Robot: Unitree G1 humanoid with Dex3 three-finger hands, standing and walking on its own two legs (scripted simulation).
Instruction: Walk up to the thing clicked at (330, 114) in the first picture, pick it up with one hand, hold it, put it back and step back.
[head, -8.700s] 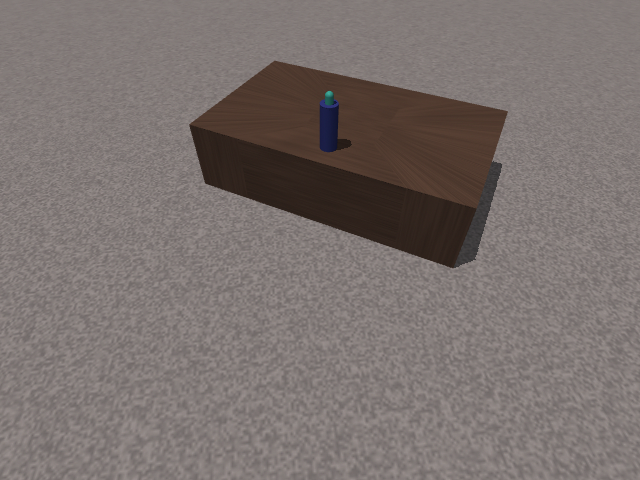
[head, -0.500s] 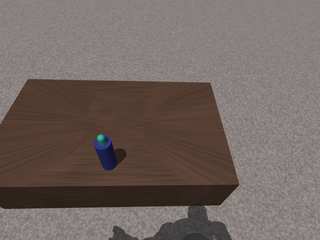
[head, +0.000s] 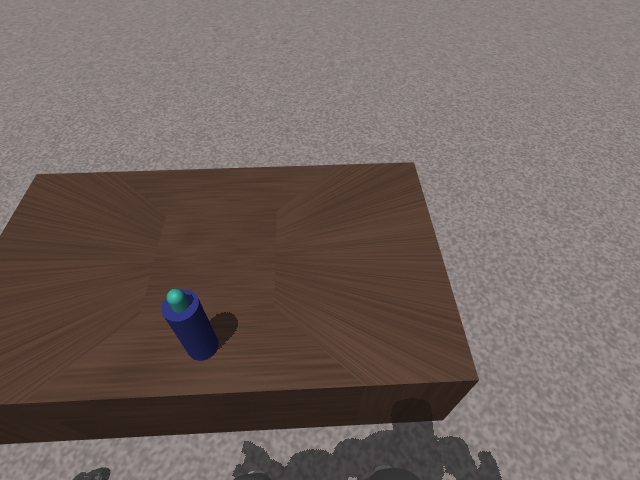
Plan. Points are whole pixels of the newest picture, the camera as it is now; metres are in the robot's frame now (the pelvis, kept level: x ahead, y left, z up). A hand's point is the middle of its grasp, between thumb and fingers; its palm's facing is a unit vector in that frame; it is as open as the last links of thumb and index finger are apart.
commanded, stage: walk up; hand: left
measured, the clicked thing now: (189, 322) +0.48 +0.28 -0.28
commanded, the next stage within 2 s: stand in 1.34 s
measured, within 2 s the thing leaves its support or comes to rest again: neither
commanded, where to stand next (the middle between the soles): +0.06 +0.05 m, yaw +2 degrees
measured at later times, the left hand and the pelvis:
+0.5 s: hand out of the picture +0.06 +0.31 -0.13, palm faces +0.01 -0.93 -0.37, open 7.3 cm; pelvis -0.01 +0.03 +0.02, yaw +0 degrees
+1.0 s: hand out of the picture +0.09 +0.28 -0.11, palm faces +0.01 -0.94 -0.34, open 7.3 cm; pelvis +0.00 +0.03 +0.05, yaw +0 degrees
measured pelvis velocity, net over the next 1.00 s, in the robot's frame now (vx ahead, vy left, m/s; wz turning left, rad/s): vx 0.00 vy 0.03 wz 0.01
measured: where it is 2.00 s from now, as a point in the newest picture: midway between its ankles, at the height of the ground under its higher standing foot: outside the picture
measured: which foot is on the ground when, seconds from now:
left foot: down 0.00-1.00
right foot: down 0.00-1.00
